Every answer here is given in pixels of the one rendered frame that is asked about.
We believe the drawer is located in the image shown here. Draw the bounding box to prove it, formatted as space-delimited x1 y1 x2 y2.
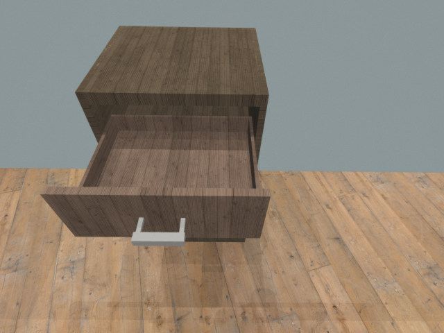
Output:
40 114 271 238

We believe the handle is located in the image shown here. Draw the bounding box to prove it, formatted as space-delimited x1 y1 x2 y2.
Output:
131 217 186 246

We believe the cabinet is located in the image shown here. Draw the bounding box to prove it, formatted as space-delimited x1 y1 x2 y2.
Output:
75 26 269 242

